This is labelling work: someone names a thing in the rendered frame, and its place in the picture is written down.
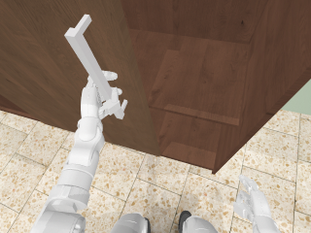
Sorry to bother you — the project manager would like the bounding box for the robot right foot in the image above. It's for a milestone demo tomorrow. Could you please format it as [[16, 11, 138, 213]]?
[[178, 211, 191, 233]]

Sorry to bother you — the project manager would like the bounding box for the robot left upper arm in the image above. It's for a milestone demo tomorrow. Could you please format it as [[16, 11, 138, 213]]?
[[32, 210, 86, 233]]

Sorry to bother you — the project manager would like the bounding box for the robot left forearm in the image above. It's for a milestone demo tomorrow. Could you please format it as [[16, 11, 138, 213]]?
[[29, 116, 105, 233]]

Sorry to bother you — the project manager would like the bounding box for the wardrobe door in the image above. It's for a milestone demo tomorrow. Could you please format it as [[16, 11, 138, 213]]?
[[0, 94, 28, 114], [0, 0, 161, 157]]

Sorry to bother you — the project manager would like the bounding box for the robot left hand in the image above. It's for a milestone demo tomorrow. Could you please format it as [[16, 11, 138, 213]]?
[[81, 70, 122, 120]]

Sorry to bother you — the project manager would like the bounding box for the handle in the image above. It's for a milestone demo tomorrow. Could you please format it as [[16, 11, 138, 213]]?
[[64, 14, 127, 119]]

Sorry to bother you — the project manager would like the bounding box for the robot right forearm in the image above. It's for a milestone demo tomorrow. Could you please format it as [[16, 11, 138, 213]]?
[[252, 216, 282, 233]]

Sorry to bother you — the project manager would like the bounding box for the left robot thigh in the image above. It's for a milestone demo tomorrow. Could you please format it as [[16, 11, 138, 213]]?
[[110, 213, 148, 233]]

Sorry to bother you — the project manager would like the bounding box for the robot right hand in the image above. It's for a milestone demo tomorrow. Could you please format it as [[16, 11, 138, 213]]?
[[233, 174, 272, 222]]

